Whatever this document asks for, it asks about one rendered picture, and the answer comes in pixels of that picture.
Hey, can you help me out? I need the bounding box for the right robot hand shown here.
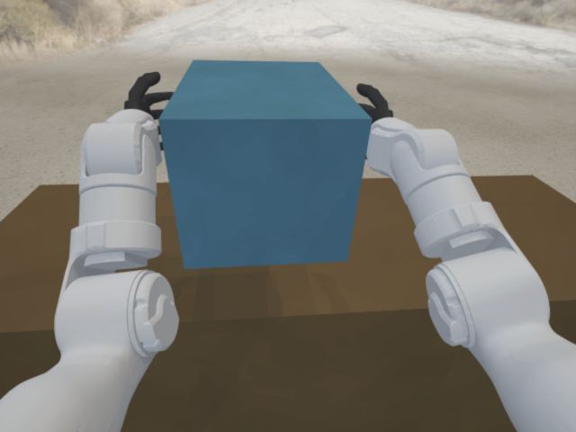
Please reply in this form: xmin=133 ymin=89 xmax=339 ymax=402
xmin=356 ymin=84 xmax=393 ymax=159

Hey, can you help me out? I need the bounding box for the pedestal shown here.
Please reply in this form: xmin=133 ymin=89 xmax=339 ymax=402
xmin=0 ymin=175 xmax=576 ymax=432

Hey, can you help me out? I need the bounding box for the carton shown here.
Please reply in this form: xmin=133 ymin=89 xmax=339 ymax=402
xmin=158 ymin=60 xmax=373 ymax=269

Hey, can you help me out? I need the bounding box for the robot left upper arm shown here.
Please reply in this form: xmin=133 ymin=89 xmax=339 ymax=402
xmin=0 ymin=269 xmax=179 ymax=432

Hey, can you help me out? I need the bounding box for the right robot forearm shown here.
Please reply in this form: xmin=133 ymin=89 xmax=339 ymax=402
xmin=366 ymin=117 xmax=550 ymax=319

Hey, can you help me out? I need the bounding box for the left robot hand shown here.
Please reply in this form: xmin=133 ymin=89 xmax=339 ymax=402
xmin=124 ymin=72 xmax=174 ymax=150

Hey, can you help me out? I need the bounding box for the left robot forearm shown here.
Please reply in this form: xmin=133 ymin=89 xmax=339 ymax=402
xmin=54 ymin=109 xmax=162 ymax=349

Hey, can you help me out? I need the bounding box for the robot right upper arm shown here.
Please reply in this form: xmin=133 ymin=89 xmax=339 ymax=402
xmin=426 ymin=247 xmax=576 ymax=432

